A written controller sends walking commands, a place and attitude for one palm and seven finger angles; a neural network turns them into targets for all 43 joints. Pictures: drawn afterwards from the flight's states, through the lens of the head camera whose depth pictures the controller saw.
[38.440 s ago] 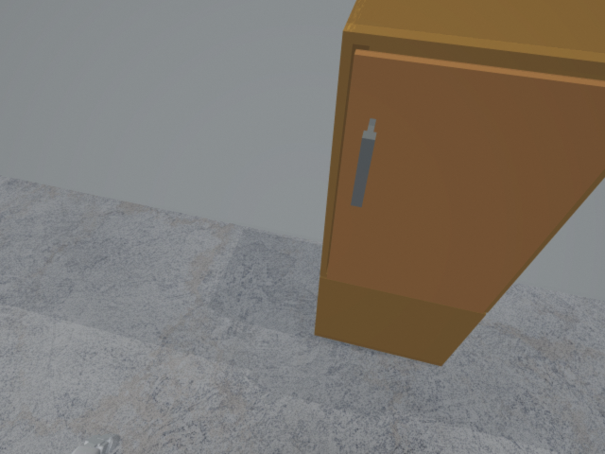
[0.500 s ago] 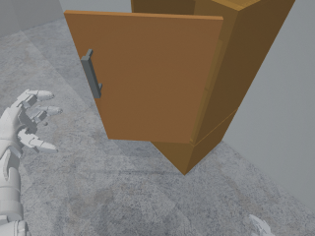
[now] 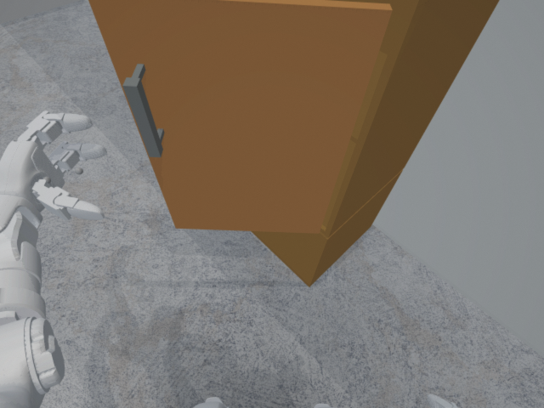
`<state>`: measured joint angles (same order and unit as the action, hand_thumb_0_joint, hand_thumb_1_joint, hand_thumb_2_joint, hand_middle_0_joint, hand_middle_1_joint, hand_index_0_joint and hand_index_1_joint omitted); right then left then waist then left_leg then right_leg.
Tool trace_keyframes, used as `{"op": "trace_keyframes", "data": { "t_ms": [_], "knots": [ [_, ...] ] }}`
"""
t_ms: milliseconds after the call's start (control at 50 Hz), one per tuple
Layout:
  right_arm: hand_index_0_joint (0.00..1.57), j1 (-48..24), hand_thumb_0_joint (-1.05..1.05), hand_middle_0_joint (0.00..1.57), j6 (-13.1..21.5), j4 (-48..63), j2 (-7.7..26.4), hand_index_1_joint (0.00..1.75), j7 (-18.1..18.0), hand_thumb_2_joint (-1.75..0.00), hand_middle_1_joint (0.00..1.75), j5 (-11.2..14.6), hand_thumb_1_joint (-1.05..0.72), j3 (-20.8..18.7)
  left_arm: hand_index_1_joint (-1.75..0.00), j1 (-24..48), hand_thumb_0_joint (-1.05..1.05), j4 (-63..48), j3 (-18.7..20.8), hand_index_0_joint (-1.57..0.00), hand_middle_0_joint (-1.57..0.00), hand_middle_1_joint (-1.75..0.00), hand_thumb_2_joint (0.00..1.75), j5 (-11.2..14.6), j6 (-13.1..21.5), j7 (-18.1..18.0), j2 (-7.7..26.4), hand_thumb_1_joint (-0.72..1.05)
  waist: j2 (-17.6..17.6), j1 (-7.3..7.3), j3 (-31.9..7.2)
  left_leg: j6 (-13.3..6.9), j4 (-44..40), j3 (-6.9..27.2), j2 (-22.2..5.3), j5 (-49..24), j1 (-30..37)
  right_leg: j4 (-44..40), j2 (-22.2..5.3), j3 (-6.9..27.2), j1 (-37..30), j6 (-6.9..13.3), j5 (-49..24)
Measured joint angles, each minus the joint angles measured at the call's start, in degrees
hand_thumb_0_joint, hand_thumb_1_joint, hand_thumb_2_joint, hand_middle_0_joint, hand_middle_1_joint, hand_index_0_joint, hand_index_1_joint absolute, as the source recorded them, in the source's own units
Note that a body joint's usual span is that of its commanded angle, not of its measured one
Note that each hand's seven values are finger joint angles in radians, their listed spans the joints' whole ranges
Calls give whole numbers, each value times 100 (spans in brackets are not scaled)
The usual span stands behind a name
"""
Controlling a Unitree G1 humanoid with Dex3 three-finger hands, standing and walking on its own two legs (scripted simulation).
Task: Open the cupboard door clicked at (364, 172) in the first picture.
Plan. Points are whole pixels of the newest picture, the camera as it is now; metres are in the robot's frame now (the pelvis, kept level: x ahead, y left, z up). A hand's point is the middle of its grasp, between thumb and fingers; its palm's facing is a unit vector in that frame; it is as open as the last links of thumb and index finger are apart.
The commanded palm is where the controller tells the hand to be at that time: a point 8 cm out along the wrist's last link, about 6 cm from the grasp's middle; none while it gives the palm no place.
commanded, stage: move the hooked fingers beside the handle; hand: left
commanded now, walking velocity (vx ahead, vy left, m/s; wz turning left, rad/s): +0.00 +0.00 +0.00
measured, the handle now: (148, 113) +0.55 +0.21 +0.10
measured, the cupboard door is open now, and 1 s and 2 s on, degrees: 45 45 45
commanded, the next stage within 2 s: slide the fingers in behind the handle in 1.40 s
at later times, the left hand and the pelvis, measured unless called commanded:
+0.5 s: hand (100, 135) +0.48 +0.26 +0.11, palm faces -0.01 -1.00 +0.00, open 14.0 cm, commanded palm +0.47 +0.31 +0.10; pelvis +0.00 +0.00 -0.01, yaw -1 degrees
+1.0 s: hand (102, 129) +0.51 +0.27 +0.10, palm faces +0.00 -1.00 +0.00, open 14.0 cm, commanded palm +0.48 +0.31 +0.10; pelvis +0.02 +0.00 -0.01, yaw -2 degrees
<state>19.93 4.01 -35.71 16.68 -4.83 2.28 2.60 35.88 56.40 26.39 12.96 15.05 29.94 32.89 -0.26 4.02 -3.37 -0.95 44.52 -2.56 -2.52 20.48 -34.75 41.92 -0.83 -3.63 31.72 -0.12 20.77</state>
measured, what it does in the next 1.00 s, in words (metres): stands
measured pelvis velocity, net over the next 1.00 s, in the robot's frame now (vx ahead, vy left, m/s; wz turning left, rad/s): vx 0.02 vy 0.00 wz -0.04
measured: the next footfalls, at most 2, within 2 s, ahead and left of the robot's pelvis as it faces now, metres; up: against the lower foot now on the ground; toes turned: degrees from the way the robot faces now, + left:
none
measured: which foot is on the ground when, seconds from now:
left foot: down 0.00-1.00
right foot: down 0.00-1.00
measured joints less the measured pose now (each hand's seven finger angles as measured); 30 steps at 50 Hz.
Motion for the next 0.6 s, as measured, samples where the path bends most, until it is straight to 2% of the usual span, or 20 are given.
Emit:
{"op": "trace_keyframes", "data": {
  "t_ms": [180, 280, 600],
  "knots": [
    [21, 60, 1, 21, -184, -85, 26, 30, 23, -90, 30, -46, -90, 0, -120, 629, -1, 534, -51, -30, -30, -120, 30, -168, 85, -68, 148, -51, 15, 126, -15, -12, 140, 11, -8, 36, -296, 115, 3, -4, 283, -11, 23],
    [21, 121, 1, 21, -284, -68, 32, 30, 43, -90, 30, -68, -90, 7, -120, 924, -1, 825, 74, -30, -30, -120, 30, -317, 107, -141, 352, -50, 23, 262, -10, -8, 231, 0, -43, 69, -474, 185, 34, 13, 464, -6, 35],
    [21, 395, 1, 21, -641, -56, 71, 30, 75, -90, 30, -98, -90, 39, -120, 1695, -1, 1472, 275, -30, -30, -120, 30, -552, 61, -76, 993, -50, 11, 527, -13, 2, 461, 16, -142, 181, -944, 305, 128, 15, 899, 4, 73]
  ]
}}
